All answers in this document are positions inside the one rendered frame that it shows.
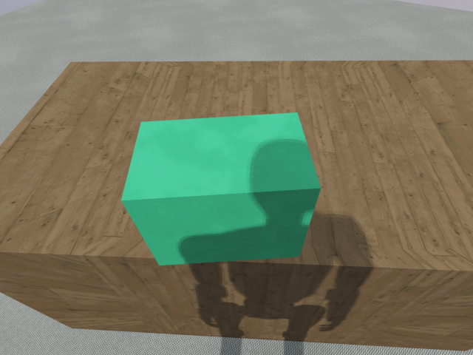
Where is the pedestal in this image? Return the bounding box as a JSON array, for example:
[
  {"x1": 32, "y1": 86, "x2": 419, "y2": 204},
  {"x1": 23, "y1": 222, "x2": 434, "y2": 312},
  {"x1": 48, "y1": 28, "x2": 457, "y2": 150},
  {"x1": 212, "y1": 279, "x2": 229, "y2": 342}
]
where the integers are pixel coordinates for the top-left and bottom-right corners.
[{"x1": 0, "y1": 60, "x2": 473, "y2": 351}]

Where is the carton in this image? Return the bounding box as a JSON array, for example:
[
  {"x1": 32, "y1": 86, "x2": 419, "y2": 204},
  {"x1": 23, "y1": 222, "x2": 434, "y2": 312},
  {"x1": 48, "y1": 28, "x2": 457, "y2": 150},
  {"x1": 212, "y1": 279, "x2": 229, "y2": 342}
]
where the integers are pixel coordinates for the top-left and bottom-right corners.
[{"x1": 121, "y1": 112, "x2": 321, "y2": 266}]

